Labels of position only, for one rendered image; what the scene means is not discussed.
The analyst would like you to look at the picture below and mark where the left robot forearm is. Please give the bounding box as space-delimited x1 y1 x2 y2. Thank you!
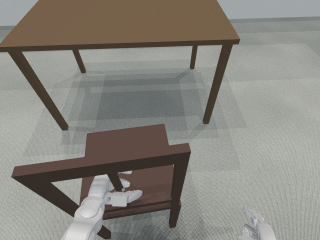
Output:
61 196 105 240

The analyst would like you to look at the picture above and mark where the right robot hand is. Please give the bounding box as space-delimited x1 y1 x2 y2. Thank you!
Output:
239 206 277 240

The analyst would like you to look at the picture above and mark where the table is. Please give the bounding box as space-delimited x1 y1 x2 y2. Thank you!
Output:
0 0 240 131

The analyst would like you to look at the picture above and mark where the left robot hand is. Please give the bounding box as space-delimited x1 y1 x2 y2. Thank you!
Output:
88 170 143 207

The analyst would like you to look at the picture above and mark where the chair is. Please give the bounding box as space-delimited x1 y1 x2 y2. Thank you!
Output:
11 123 191 240

